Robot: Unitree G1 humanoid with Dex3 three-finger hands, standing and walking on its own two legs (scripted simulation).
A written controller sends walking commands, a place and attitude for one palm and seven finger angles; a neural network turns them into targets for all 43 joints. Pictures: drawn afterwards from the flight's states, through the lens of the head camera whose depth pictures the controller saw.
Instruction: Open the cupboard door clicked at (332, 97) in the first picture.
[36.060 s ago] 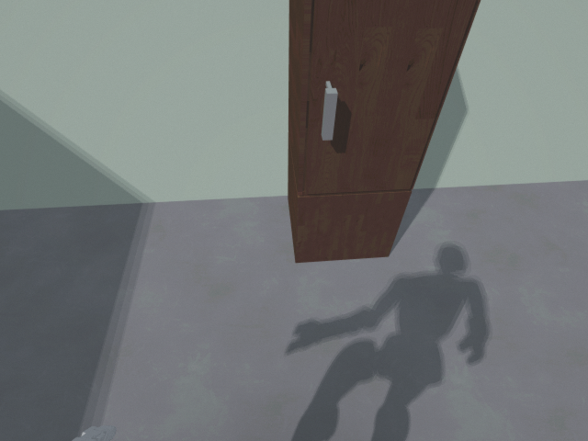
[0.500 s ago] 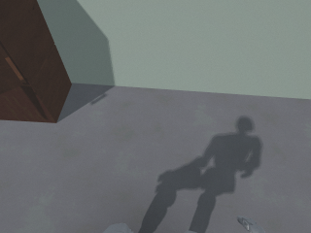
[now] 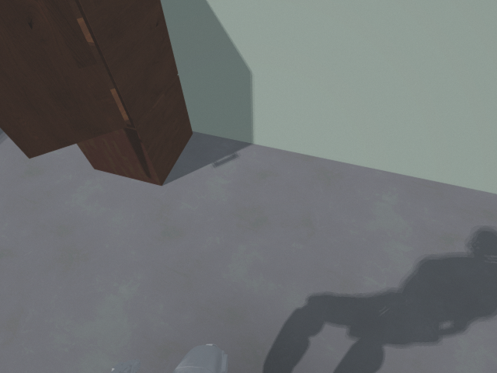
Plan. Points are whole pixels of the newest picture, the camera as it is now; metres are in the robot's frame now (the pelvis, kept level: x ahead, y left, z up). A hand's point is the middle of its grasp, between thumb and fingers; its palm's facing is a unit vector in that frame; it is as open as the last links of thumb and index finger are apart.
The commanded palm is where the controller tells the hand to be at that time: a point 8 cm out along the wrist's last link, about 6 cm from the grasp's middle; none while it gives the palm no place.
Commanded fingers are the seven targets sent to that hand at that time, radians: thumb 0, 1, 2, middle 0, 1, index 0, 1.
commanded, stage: turn to face it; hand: left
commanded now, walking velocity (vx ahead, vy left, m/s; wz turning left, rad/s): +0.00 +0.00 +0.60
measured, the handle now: out of the picture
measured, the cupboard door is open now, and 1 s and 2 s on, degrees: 44 44 44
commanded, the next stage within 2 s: take the last steps up to it in 0.72 s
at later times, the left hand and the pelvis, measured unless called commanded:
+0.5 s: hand out of the picture +0.06 +0.25 -0.16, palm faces +0.28 -0.93 -0.26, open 7.4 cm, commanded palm none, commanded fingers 0.00 0.90 0.90 -0.20 -0.30 -0.20 -0.30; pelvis +0.02 +0.02 +0.00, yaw +16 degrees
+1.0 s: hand out of the picture -0.05 +0.17 -0.17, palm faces +0.49 -0.85 -0.20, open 7.3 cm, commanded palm none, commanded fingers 0.00 0.90 0.90 -0.20 -0.30 -0.20 -0.30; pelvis +0.03 +0.00 +0.00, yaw +27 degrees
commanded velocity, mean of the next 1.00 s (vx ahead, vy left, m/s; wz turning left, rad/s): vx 0.06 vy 0.03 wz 0.36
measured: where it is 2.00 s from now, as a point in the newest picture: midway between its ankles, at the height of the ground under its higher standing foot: (200, 343)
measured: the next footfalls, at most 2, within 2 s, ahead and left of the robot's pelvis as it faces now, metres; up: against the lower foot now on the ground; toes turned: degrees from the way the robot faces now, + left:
left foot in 0.20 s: +0.04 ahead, +0.13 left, +0.00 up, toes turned +13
right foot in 0.62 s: +0.10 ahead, -0.11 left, +0.00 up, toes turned +16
